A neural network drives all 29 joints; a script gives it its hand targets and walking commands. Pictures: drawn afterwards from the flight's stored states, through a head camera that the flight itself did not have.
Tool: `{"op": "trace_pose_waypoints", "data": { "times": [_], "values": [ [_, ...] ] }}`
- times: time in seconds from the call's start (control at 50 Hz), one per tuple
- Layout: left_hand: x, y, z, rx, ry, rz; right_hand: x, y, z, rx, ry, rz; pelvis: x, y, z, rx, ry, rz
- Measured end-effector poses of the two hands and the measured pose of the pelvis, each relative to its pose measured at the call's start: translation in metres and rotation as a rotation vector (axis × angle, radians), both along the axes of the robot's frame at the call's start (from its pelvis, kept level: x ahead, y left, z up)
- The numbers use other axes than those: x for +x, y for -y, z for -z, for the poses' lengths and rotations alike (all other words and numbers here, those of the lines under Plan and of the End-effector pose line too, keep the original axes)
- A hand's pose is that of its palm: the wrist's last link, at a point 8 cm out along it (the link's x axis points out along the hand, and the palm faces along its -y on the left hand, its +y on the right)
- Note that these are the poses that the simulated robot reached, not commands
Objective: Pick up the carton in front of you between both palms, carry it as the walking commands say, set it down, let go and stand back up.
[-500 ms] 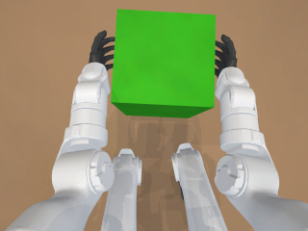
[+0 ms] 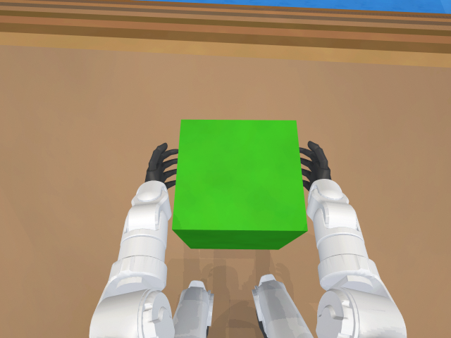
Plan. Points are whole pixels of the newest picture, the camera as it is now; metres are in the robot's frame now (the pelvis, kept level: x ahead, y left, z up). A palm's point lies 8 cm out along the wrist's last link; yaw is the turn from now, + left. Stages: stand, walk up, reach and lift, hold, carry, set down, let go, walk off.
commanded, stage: reach and lift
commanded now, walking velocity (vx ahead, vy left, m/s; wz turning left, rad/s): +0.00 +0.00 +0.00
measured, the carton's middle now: (236, 193) +0.40 -0.02 -0.11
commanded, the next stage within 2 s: hold in 1.64 s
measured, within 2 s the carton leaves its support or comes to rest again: neither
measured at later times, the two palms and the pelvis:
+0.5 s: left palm (123, 177) +0.35 +0.14 +0.11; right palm (352, 165) +0.35 -0.16 +0.11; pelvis +0.05 -0.01 +0.11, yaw +0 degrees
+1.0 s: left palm (107, 177) +0.33 +0.14 +0.15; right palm (368, 161) +0.33 -0.16 +0.15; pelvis +0.03 -0.01 +0.13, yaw +0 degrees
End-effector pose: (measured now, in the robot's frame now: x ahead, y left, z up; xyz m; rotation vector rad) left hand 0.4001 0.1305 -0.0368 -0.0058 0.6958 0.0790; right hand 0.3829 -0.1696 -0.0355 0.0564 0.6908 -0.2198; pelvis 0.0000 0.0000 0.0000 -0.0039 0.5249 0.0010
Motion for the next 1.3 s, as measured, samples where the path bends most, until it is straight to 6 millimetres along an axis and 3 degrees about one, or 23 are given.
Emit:
{"op": "trace_pose_waypoints", "data": {
  "times": [0.36,0.64,0.94,1.3],
  "values": [
    [-0.038,-0.006,-0.106,0.004,0.008,-0.034,-0.027,-0.005,-0.106,-0.001,0.008,-0.038,0.039,0.004,-0.091,0.003,0.263,0.008],
    [-0.062,-0.011,-0.179,0.028,0.033,-0.034,-0.044,-0.011,-0.179,-0.035,0.030,-0.087,0.051,0.006,-0.125,0.002,0.512,0.005],
    [-0.069,-0.011,-0.185,0.031,0.009,-0.031,-0.052,-0.010,-0.185,-0.034,0.006,-0.089,0.034,0.006,-0.125,0.001,0.582,0.006],
    [-0.061,-0.011,-0.194,0.048,0.014,-0.016,-0.045,-0.010,-0.194,-0.053,0.010,-0.100,0.048,0.006,-0.130,0.002,0.593,0.007]
  ]
}}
